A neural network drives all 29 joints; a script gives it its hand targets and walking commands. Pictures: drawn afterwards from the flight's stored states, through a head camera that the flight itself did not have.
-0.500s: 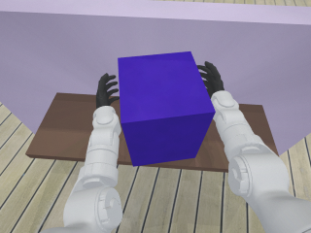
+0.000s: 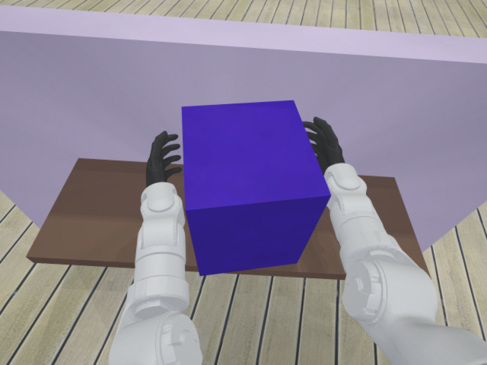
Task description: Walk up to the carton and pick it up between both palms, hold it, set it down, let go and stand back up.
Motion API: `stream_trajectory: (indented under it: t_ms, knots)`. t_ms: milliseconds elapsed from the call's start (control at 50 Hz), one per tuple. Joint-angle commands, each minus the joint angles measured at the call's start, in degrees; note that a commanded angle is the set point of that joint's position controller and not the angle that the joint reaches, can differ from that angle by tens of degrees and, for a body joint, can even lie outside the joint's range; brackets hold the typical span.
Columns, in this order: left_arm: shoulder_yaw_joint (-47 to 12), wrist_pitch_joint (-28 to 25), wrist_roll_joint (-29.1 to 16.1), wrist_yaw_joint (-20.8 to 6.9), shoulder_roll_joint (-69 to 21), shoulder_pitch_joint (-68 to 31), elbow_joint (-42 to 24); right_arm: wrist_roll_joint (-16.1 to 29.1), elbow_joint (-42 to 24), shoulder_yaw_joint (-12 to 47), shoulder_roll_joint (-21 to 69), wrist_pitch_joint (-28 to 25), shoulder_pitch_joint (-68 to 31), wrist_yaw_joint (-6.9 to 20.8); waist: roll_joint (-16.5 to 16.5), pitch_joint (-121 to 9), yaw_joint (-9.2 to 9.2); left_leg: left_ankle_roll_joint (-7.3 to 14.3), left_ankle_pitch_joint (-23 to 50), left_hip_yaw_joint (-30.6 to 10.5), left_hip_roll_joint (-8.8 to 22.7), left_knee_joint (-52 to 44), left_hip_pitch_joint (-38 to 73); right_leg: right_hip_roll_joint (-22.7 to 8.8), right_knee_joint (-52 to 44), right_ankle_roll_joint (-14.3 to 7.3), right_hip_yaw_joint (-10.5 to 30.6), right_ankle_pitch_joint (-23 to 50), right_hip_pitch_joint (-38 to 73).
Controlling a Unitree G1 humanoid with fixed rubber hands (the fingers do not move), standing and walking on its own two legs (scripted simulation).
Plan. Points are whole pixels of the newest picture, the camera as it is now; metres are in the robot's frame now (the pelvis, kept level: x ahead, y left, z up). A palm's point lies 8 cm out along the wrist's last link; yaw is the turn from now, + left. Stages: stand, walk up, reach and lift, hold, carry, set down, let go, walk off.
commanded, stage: reach and lift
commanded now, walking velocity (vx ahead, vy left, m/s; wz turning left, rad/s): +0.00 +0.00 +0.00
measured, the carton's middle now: (244, 192) +0.41 +0.04 +0.03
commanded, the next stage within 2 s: none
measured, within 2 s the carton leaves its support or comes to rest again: leaves its support in 1.18 s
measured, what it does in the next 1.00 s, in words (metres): stands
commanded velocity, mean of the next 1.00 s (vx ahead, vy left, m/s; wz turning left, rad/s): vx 0.00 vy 0.00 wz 0.00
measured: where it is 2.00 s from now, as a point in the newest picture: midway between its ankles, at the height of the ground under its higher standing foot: outside the picture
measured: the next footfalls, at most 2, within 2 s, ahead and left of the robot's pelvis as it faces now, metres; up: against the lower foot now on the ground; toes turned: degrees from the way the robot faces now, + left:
none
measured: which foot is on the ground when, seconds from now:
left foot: down 0.00-1.00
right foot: down 0.00-1.00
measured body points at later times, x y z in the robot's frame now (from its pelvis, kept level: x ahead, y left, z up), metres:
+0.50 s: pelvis +0.00 +0.00 +0.00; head +0.03 +0.00 +0.45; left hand +0.38 +0.18 +0.09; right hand +0.45 -0.10 +0.10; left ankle -0.01 +0.15 -0.75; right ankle +0.00 -0.09 -0.75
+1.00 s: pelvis -0.01 +0.00 +0.00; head +0.03 +0.01 +0.45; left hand +0.38 +0.19 +0.09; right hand +0.44 -0.10 +0.09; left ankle -0.01 +0.15 -0.75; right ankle +0.00 -0.09 -0.75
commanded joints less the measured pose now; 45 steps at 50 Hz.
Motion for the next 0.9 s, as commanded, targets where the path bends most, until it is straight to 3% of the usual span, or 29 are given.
stream_trajectory:
  t_ms: [0,620,740,880]
  knots:
    - [-15.71,-0.88,-0.46,-3.83,-19.64,-21.83,-1.40,-0.99,-3.58,10.83,24.47,-3.53,-22.83,5.11,-0.02,-23.96,2.53,2.08,23.03,5.69,-3.48,2.85,8.63,-0.36,1.50,2.54,-4.81,18.55,12.07]
    - [-16.39,-1.55,-1.01,-4.08,-21.28,-23.80,0.38,-0.77,-2.28,12.67,27.93,-4.41,-22.92,3.90,-0.91,-23.39,1.86,2.80,19.08,5.84,-3.27,1.32,6.22,-0.84,1.40,2.97,-4.50,18.23,13.25]
    - [-19.68,-1.63,-3.27,-4.00,-21.82,-25.79,0.04,2.08,-3.49,16.80,29.15,-4.81,-24.34,2.24,-1.20,-25.07,1.02,2.70,18.69,5.30,-3.57,1.41,5.59,-0.95,2.52,3.86,-4.26,25.33,16.85]
    - [-23.09,-0.86,-5.50,-4.00,-22.33,-28.12,-1.39,5.40,-6.15,20.89,29.82,-4.30,-25.99,0.86,-0.56,-27.44,0.55,2.34,18.59,4.36,-3.69,1.78,6.49,-0.90,2.59,3.98,-4.22,27.51,18.10]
